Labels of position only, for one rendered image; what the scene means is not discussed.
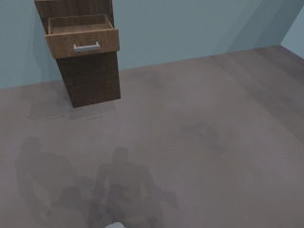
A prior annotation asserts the drawer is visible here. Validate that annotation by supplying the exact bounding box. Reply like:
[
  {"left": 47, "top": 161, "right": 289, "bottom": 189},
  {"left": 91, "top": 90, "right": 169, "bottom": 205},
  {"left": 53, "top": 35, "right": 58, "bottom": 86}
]
[{"left": 45, "top": 14, "right": 120, "bottom": 59}]

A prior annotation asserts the handle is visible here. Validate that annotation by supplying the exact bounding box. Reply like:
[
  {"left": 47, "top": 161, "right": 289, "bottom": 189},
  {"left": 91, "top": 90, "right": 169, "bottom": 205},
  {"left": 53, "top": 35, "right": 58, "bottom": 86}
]
[{"left": 73, "top": 42, "right": 100, "bottom": 52}]

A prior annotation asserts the cabinet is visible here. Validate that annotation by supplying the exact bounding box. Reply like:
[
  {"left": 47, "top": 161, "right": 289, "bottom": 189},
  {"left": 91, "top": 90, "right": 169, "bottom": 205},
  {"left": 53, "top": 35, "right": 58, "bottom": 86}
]
[{"left": 34, "top": 0, "right": 121, "bottom": 108}]

